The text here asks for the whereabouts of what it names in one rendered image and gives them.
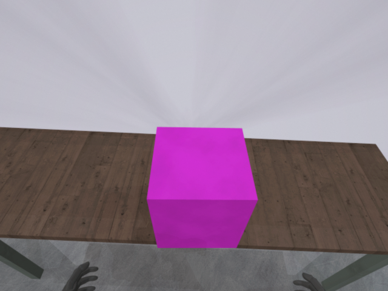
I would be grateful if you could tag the table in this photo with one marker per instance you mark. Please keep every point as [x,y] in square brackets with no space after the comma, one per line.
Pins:
[73,185]

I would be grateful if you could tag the carton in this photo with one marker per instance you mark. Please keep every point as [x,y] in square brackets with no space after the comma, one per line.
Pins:
[201,190]

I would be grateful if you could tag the robot left hand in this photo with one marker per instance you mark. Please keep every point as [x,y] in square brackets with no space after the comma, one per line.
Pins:
[75,281]

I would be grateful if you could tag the robot right hand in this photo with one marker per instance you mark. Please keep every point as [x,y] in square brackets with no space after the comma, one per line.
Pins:
[310,283]

